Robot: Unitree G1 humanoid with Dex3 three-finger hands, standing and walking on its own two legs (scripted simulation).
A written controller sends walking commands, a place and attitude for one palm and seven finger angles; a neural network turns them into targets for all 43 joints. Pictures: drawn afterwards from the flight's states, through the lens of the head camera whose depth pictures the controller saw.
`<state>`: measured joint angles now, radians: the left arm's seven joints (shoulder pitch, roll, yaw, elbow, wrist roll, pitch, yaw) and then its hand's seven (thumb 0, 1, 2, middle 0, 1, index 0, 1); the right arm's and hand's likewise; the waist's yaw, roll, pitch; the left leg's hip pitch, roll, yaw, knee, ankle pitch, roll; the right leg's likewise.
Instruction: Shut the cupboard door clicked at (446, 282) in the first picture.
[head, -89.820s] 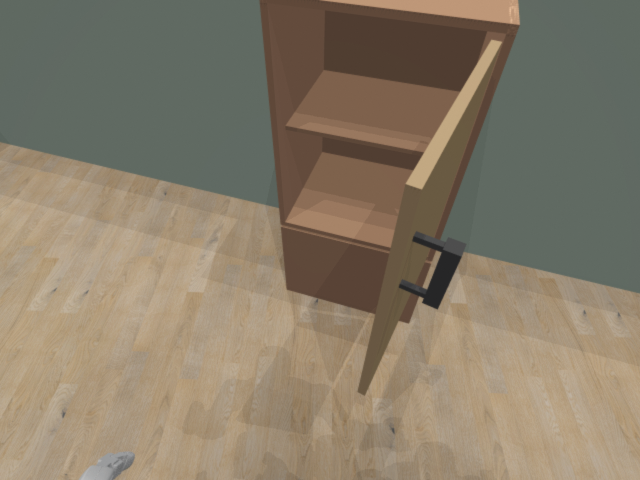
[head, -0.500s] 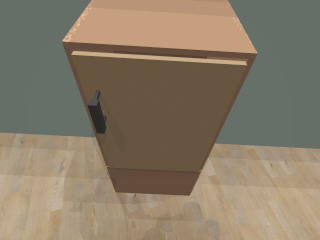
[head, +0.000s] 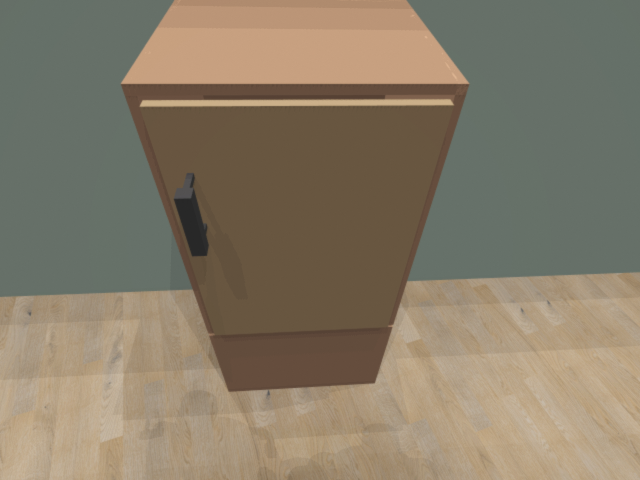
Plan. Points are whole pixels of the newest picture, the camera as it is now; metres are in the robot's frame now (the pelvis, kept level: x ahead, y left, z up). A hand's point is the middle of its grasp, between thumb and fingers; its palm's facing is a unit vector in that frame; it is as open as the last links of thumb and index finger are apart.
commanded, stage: come to a stop and stand still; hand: left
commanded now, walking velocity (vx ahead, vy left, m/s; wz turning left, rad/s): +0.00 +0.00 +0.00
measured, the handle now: (194, 214) +0.49 +0.22 +0.05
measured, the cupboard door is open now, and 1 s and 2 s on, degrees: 0 0 0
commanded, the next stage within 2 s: look again from close up in 1.78 s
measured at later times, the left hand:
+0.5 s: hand out of the picture -0.09 +0.22 -0.20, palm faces +0.09 -0.98 -0.15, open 7.4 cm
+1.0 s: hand out of the picture -0.15 +0.24 -0.17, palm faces +0.04 -0.98 -0.17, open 7.4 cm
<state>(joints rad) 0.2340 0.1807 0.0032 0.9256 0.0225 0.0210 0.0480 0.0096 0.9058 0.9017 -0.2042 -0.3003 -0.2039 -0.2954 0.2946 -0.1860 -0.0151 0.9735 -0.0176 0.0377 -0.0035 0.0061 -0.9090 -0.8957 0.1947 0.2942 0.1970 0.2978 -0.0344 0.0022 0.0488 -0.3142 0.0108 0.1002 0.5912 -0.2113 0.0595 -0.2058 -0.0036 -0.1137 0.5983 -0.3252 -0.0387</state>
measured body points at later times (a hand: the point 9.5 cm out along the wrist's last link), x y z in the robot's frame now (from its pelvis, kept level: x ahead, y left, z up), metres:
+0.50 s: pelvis -0.07 +0.05 -0.01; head -0.08 +0.09 +0.44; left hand -0.09 +0.27 -0.18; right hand -0.05 -0.19 -0.14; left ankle -0.02 +0.11 -0.73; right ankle +0.01 -0.09 -0.72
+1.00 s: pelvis -0.12 +0.08 +0.01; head -0.12 +0.09 +0.46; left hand -0.15 +0.29 -0.15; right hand -0.14 -0.15 -0.14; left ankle -0.02 +0.11 -0.72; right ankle -0.14 -0.06 -0.73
